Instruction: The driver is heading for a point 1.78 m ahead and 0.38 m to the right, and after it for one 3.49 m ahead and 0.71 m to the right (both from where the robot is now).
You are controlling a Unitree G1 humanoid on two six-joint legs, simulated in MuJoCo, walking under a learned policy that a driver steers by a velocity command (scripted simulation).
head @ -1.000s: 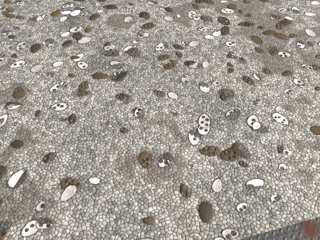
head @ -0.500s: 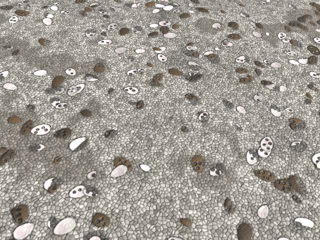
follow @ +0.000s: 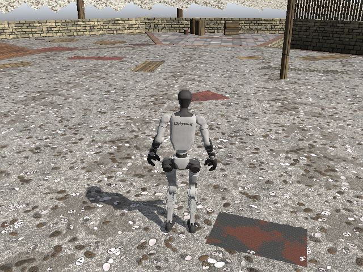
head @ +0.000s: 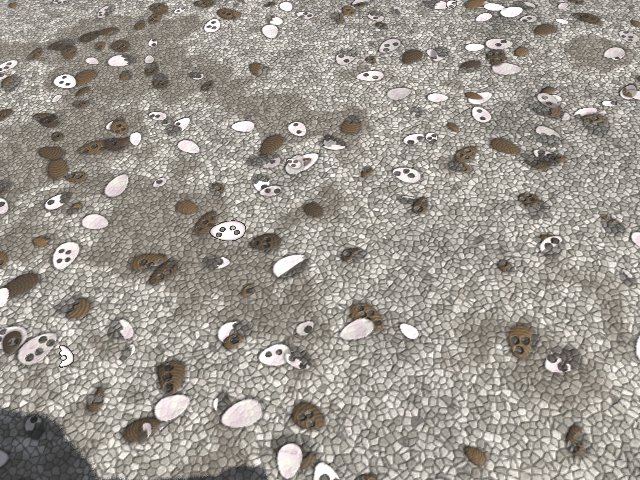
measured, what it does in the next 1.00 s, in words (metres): walks ahead: left foot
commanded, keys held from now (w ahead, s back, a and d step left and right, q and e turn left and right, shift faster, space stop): no key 0.54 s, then w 0.46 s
